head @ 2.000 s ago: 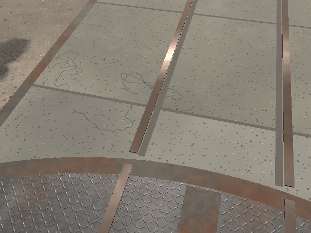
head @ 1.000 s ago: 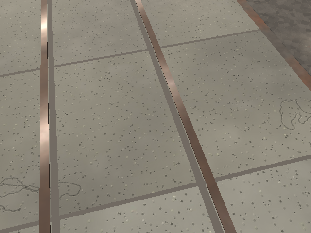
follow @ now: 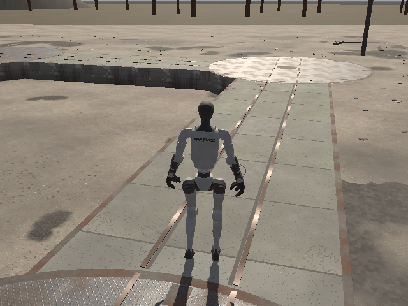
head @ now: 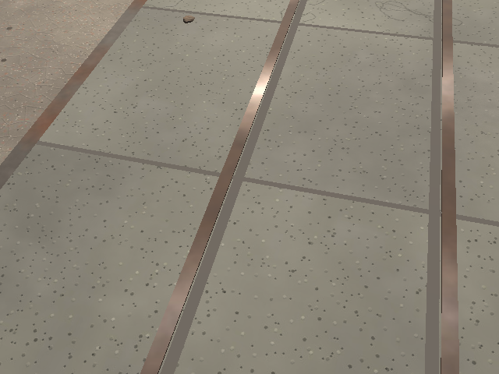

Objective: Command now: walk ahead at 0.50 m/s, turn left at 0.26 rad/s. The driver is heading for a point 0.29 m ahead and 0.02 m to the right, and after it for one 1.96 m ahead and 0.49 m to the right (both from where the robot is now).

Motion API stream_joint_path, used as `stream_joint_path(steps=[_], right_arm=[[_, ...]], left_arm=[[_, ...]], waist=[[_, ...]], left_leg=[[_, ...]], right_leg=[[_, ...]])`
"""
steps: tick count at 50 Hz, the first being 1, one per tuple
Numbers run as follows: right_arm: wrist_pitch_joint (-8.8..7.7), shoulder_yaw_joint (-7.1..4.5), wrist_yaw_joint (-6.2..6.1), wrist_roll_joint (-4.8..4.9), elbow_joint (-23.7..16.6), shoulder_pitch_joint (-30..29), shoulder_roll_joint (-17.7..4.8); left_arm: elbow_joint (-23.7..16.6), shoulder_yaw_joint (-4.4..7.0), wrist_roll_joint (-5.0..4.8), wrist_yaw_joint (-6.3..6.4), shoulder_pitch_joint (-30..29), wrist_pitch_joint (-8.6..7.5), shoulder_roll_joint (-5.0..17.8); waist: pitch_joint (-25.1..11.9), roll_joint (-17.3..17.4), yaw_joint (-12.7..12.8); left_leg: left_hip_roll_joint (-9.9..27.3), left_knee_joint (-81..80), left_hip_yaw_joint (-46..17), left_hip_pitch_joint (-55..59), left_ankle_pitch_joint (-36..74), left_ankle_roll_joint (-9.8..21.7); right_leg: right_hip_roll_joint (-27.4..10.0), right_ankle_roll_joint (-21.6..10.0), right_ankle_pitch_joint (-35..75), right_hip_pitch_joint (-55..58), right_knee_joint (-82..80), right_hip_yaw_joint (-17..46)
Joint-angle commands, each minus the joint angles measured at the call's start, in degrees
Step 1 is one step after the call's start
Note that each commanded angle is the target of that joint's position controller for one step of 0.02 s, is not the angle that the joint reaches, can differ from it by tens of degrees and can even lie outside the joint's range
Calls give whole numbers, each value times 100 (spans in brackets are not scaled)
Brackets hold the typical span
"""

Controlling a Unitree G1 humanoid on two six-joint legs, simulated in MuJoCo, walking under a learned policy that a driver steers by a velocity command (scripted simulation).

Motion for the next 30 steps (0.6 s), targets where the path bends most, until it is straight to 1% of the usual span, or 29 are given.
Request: stream_joint_path(steps=[1, 2, 4, 5, 6, 7, 8, 10, 12, 13, 14, 15, 16, 17, 18, 19, 20, 21, 22, 23, 26, 28, 30], right_arm=[[27, -4, 80, -62, -281, 243, -208], [32, 13, 96, -65, -343, 79, -189], [23, 67, 129, -70, -509, -408, -139], [12, 110, 151, -67, -585, -654, -93], [-5, 161, 172, -71, -669, -923, -26], [-22, 210, 184, -61, -756, -1209, 48], [-36, 248, 188, -38, -814, -1424, 93], [-60, 265, 166, 6, -868, -1632, 42], [-101, 244, 107, 26, -908, -1675, -62], [-131, 226, 73, 22, -888, -1568, -112], [-171, 197, 31, 3, -791, -1252, -153], [-239, 120, -37, -60, -568, -637, -315], [-308, 2, -123, -179, -406, 255, -686], [-277, -144, -188, -250, -404, 736, -1302], [-185, -156, -189, -58, -364, 703, -1121], [-176, -28, -171, -14, -424, 232, -650], [-210, 43, -148, 17, -450, -131, -344], [-247, 88, -146, 20, -442, -288, -162], [-285, 112, -166, 43, -393, -321, -74], [-335, 105, -170, 48, -350, -286, -73], [-446, 48, -179, 107, -190, -80, -153], [-449, 34, -188, 101, -79, 88, -143], [-436, 34, -182, 82, 16, 182, -121]], left_arm=[[15, 152, -77, -53, 550, -188, 578], [79, 166, -103, -65, 608, -219, 617], [182, 181, -113, -72, 705, -220, 642], [226, 178, -115, -77, 733, -204, 622], [283, 169, -139, -89, 793, -184, 589], [345, 169, -161, -99, 890, -171, 590], [400, 184, -165, -105, 992, -158, 643], [499, 233, -147, -108, 1209, -126, 811], [566, 270, -133, -94, 1294, -87, 929], [587, 282, -122, -84, 1286, -66, 962], [605, 288, -130, -71, 1241, -46, 981], [637, 263, -151, -70, 1286, -41, 885], [508, 202, -188, -77, 1194, -68, 678], [264, 50, -318, -67, 1559, -74, -11], [342, 199, -193, -1, 1519, 25, 569], [358, 260, -143, -17, 1237, 80, 661], [349, 243, -147, -72, 1052, 98, 513], [374, 257, -121, -106, 985, 149, 451], [391, 270, -50, -145, 1010, 223, 413], [399, 267, -19, -180, 1011, 284, 333], [216, 269, -3, -263, 587, 375, 211], [71, 259, 11, -307, 208, 397, 183], [-90, 221, 1, -352, -207, 396, 128]], waist=[[-163, -815, 36], [-124, -805, 26], [6, -765, 74], [61, -758, 103], [103, -770, 144], [144, -782, 214], [163, -786, 278], [142, -768, 347], [131, -758, 316], [98, -751, 242], [-2, -695, 63], [-322, -438, -183], [-956, 47, -579], [-1672, 1230, -547], [-1596, 901, -543], [-804, 409, -322], [-357, 337, -174], [-159, 401, -55], [-40, 473, 67], [-39, 449, 121], [12, 257, 193], [105, 214, 152], [222, 208, 103]], left_leg=[[321, -79, -204, -944, 234, -91], [353, -223, -181, -1096, 369, -126], [496, -717, -40, -1361, 735, -207], [574, -1064, 99, -1346, 967, -244], [666, -1489, 303, -1205, 1209, -280], [679, -1902, 456, -1014, 1394, -311], [638, -2244, 555, -790, 1482, -340], [524, -2641, 648, -452, 1471, -360], [467, -2902, 634, -224, 1333, -297], [422, -3083, 621, -10, 1197, -255], [336, -3417, 641, 478, 1172, -204], [311, -3747, 575, 1414, 1179, -88], [1162, -3959, -305, 2636, 637, 151], [2811, -4372, -2399, 4120, 89, 642], [2975, -4767, -3206, 3590, -434, 883], [2650, -4880, -2457, 2951, -601, 770], [2357, -5069, -1753, 2380, -77, 657], [2126, -5217, -1196, 2029, 445, 506], [1959, -5308, -786, 1771, 872, 416], [1905, -5353, -519, 1669, 1282, 409], [1905, -5497, 60, 1772, 2023, 489], [1894, -5538, 393, 1876, 2266, 525], [1805, -5540, 755, 1883, 2424, 500]], right_leg=[[-1470, -845, 960, 868, -1409, 1581], [-1482, -894, 1095, 899, -1493, 1441], [-1455, -934, 1089, 911, -1689, 1175], [-1376, -908, 1075, 861, -1758, 1000], [-1255, -882, 1119, 755, -1784, 878], [-1161, -855, 1224, 654, -1778, 785], [-1114, -831, 1337, 581, -1728, 740], [-1197, -808, 1593, 641, -1543, 838], [-1347, -769, 1762, 816, -1311, 1058], [-1382, -731, 1810, 896, -1129, 1154], [-1328, -660, 1965, 881, -773, 1159], [-1051, -549, 2238, 703, 62, 963], [-692, -406, 1447, 29, 1409, 679], [81, -161, -1403, -1664, 3200, 51], [21, -244, -1997, -2157, 4004, 351], [-287, -308, -1555, -2283, 4170, 570], [-465, -279, -1151, -2202, 4026, 545], [-568, -234, -944, -2037, 3876, 505], [-626, -166, -821, -1892, 3809, 485], [-618, -119, -682, -1807, 3847, 443], [-674, -23, -191, -2187, 3798, 402], [-717, 37, 160, -2489, 3562, 369], [-710, 66, 557, -2533, 2985, 269]])
Velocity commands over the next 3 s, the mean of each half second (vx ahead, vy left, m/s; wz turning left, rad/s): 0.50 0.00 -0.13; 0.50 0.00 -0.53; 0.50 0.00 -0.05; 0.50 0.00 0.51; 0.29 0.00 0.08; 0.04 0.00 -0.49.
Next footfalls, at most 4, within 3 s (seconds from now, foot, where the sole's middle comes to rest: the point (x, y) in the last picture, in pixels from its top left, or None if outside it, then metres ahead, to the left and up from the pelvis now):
0.32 left None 0.30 0.13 -0.78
0.84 right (318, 355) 0.53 -0.13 -0.78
1.38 left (305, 243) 0.89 -0.13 -0.78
1.92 right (371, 184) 1.12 -0.38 -0.78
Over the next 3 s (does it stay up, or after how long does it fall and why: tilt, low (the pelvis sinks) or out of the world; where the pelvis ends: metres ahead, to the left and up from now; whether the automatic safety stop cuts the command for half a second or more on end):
stays up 1.19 -0.30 0.00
